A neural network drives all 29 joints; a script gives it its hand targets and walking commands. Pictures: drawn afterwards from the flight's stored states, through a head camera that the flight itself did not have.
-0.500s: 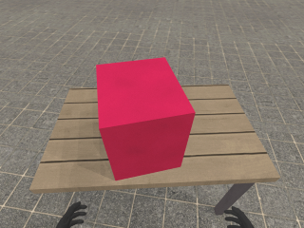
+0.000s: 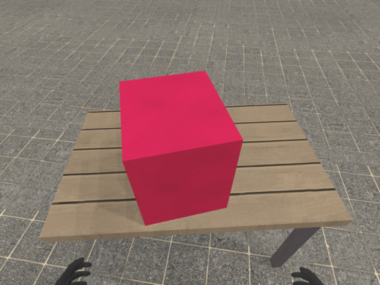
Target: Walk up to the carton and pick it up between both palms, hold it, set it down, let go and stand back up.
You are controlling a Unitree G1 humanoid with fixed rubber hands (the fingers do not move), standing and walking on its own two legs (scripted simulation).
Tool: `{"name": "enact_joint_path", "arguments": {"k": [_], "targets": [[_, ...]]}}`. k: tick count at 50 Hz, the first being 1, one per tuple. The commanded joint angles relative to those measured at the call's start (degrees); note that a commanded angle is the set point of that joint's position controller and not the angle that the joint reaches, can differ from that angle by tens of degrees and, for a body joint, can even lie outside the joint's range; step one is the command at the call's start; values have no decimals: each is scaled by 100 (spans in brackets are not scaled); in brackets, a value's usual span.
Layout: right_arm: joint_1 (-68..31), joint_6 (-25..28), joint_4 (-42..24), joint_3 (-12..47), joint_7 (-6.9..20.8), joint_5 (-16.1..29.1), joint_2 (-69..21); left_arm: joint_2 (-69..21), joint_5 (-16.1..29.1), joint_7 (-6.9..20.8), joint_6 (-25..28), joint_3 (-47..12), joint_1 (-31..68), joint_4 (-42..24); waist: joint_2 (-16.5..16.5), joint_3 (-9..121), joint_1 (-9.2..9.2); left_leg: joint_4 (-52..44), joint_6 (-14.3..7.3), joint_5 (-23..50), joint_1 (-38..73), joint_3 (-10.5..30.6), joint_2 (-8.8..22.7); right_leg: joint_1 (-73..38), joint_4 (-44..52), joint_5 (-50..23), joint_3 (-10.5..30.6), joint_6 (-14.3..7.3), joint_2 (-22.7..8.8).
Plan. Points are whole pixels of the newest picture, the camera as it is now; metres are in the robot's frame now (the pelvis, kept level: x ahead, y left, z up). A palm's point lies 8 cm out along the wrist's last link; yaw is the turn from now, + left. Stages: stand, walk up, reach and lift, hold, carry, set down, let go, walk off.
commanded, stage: stand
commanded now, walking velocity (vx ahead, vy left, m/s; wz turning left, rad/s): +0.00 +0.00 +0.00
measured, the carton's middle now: (175, 147) +0.49 +0.06 -0.01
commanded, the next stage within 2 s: walk up in 0.46 s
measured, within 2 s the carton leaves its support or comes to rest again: neither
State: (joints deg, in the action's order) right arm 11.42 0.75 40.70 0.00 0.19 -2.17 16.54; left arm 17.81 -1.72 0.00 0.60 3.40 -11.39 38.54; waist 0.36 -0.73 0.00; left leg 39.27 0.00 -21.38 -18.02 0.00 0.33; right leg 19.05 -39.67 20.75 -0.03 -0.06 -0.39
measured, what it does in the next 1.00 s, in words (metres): steps on the spot: left foot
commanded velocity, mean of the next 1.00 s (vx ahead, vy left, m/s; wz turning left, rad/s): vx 0.00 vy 0.00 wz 0.00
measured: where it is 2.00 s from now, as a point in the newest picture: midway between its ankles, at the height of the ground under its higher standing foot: outside the picture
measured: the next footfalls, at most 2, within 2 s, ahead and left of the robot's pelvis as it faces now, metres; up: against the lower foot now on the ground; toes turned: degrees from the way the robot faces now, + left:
left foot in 0.96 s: +0.10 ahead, +0.21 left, +0.00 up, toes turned +3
right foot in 1.36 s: +0.10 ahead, -0.05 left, +0.00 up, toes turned +5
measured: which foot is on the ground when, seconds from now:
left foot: down 0.00-0.70, up 0.72-0.94, down 0.96-1.00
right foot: down 0.00-0.96, up 0.98-1.00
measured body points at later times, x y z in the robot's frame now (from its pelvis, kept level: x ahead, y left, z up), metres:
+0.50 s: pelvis -0.01 +0.00 +0.00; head +0.00 +0.00 +0.45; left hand +0.13 +0.29 -0.09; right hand +0.12 -0.27 -0.11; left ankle -0.01 +0.12 -0.72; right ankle +0.00 -0.12 -0.72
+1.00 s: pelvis +0.01 +0.09 -0.01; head +0.03 +0.09 +0.43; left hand +0.08 +0.45 -0.09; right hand +0.12 -0.21 -0.12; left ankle +0.06 +0.20 -0.72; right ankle +0.00 -0.10 -0.70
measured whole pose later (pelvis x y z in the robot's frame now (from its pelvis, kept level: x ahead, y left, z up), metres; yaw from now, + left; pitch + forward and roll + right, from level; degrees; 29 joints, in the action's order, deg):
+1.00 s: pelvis +0.01 +0.09 -0.01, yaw +3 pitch -2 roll -1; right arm 12.8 0.2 46.9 0.0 3.4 -2.4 22.9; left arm 26.5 -1.1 -1.2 2.8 6.7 -16.1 44.7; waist 1.1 -3.7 0.1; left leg 44.4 -0.2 -17.9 -24.2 -0.4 0.7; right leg 20.4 -51.5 28.9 1.7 -1.1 -6.3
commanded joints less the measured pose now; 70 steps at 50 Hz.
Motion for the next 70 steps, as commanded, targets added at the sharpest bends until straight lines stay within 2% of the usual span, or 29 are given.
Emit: {"name": "enact_joint_path", "arguments": {"k": [1, 5, 9, 12, 18, 23, 27, 30, 32, 33, 35, 36, 38, 40, 42, 45, 46, 47, 48, 49, 50, 52, 53, 57, 62, 66, 68, 69, 70], "targets": [[-294, 265, -173, -441, -58, 57, 1406, 1107, 57, -31, 254, 223, 146, -219, -26, 338, -79, -658, -448, 1260, 52, 518, 426, -312, 572, -1288, 439, -423, -438], [-296, 303, -129, -444, -37, 65, 1284, 1192, 65, -64, 247, 205, 158, -194, -258, 744, -39, -424, -440, 1651, 287, 534, 404, -509, 537, -1652, 452, -432, -504], [-314, 262, 15, -388, -75, 26, 1442, 1168, 87, -54, 246, 232, 220, -188, 220, 348, -83, -629, -464, 1538, 61, 517, 462, -351, 526, -1556, 454, -436, -431], [-281, 264, 13, -445, -62, 89, 1471, 1246, 48, -68, 240, 218, 158, -87, -132, 383, -28, -743, -467, 1340, 119, 676, 565, -377, 538, -1426, 367, -392, -425], [-462, 276, 84, -393, -49, 95, 1471, 1268, 77, -45, 250, 192, 237, 5, 134, 471, -75, -817, -461, 1255, 5, 649, 517, -490, 593, -1273, 499, -410, -415], [-345, 253, 217, -421, -51, 104, 1452, 1285, 43, -40, 244, 172, 300, 148, -173, 349, -26, -911, -457, 1079, 40, 736, 512, -445, 686, -1128, 476, -448, -449], [-476, 262, 333, -389, -81, 76, 1512, 1178, 107, -12, 235, 137, 159, 250, 258, 478, -101, -827, -387, 1416, 181, 671, 484, -535, 685, -1224, 427, -400, -429], [-410, 274, 406, -346, -70, 96, 1429, 1159, 93, -48, 245, 99, 304, 297, -193, 280, -59, -881, -439, 1409, 102, 729, 534, -399, 678, -1386, 477, -459, -476], [-399, 273, 440, -406, -73, 101, 1486, 1266, 73, -56, 244, 135, 411, 299, -59, 384, 16, -850, -419, 1348, 130, 679, 479, -428, 738, -1234, 541, -437, -457], [-87, 91, -83, -585, 168, -207, 1783, 1957, 138, -194, 413, 388, -760, 556, 461, 510, -125, -218, -667, 183, -509, 764, 194, -791, 872, 209, 895, -683, -757], [-271, -98, -285, -579, 348, -256, 1424, 2437, 55, -288, 507, 629, -1268, 686, -999, -113, -388, 1792, -390, -1264, -2775, 241, -80, -1819, 2163, 1809, 3069, -1500, -2239], [-254, -138, -302, -614, 370, -278, 1580, 2585, -13, -311, 554, 751, -1139, 604, -597, -518, -366, 2267, -344, -1083, -3202, 777, 243, -1586, 2371, 1930, 3603, -1784, -2688], [-52, -111, -233, -672, 427, -238, 1637, 2261, 3, -339, 611, 649, -844, 418, 21, -463, -166, 2242, -333, -645, -2756, 904, 386, -1245, 2147, 846, 2835, -1624, -2415], [184, -79, -80, -678, 508, -102, 1620, 2074, -6, -253, 575, 591, -609, 333, -628, -147, -41, 1757, -226, -582, -1790, 457, 263, -844, 1987, 432, 1600, -1238, -1674], [126, -73, -81, -635, 527, -20, 1499, 2143, -19, -185, 512, 583, -632, 292, -1141, -321, -176, 1172, -170, -497, -1320, -27, 178, -444, 1873, -265, 942, -1125, -1380], [957, 2, 326, -678, 396, 77, 1617, 2147, -41, -117, 381, 572, 12, 127, -1185, 2, 408, 177, -164, 476, 478, -375, 51, 614, 1124, -156, 286, -895, -1177], [1521, 36, 598, -690, 337, 61, 1638, 1848, -37, -108, 296, 497, 137, 85, -706, 292, 592, -450, -148, 632, 1183, -232, -69, 738, 108, -305, 73, -728, -934], [1928, 72, 741, -768, 256, 20, 1887, 1470, -24, -140, 227, 365, -122, 64, 515, 278, 726, -983, -167, 688, 1606, 313, 80, 1294, -1313, 453, -158, -538, -528], [1668, 151, 487, -791, 144, -86, 2317, 897, 107, -165, 182, 149, -392, -96, 1920, 145, 563, -1900, -500, 115, 1421, 2793, 1319, 2302, -2576, 1813, 3, -274, 235], [1185, 163, 391, -820, 89, -25, 2508, 1109, 197, -219, 150, 170, -556, 59, 910, -64, 182, -2208, -822, 35, 796, 3541, 1699, 2080, -2707, 1532, 641, -278, 217], [871, 169, 260, -852, 66, 60, 2686, 1549, 133, -221, 146, 267, -315, 6, 626, -142, 290, -2353, -1099, -246, 292, 3560, 1866, 1931, -2692, 1356, 817, -290, -30], [572, 262, 287, -747, -14, 45, 2382, 1678, 130, -147, 172, 339, -687, 251, 623, -7, -35, -1974, -1153, 22, 726, 3108, 1539, 1872, -2552, 704, 665, -234, -280], [571, 300, 266, -706, -46, 94, 2071, 1693, 113, -119, 184, 310, -788, 352, 412, 118, 14, -1597, -1168, 1212, 857, 2630, 1411, 1760, -2228, 596, 535, -196, -346], [582, 396, 209, -604, -105, 138, 1965, 1517, 130, -72, 90, 261, -754, 359, 507, 243, 45, -1192, -1151, 3292, 648, 1709, 1339, 1271, -1704, 456, 402, -126, -325], [245, 326, 204, -584, -106, 124, 2083, 1486, 135, -47, -6, 231, -842, 483, 1305, 252, 22, -1293, -1002, 1761, 231, 1605, 1219, 664, -1051, 377, 115, -146, -217], [-20, 222, 137, -494, -66, 174, 2036, 1531, 67, -58, 110, 237, -1086, 632, 863, 398, -137, -733, -880, 1239, -442, 1065, 942, -718, 587, -351, -281, -288, 36], [64, 223, 180, -394, -74, 177, 1741, 1679, -17, -86, 176, 213, -1028, 672, 258, 379, -160, -541, -565, 468, -927, 994, 762, -1187, 1164, -312, 554, -391, -375], [94, 219, 248, -325, -57, 225, 1547, 1903, -26, -73, 208, 238, -447, 546, -552, 22, 78, -381, -270, -77, -1002, 607, 219, -520, 1474, -203, 1654, -636, -978], [221, 235, 446, -389, -80, 214, 1564, 1888, 63, -22, 217, 203, -168, 520, -577, 117, 180, -282, -218, -300, -21, 276, -9, 159, 1403, -98, 1834, -934, -1210]]}}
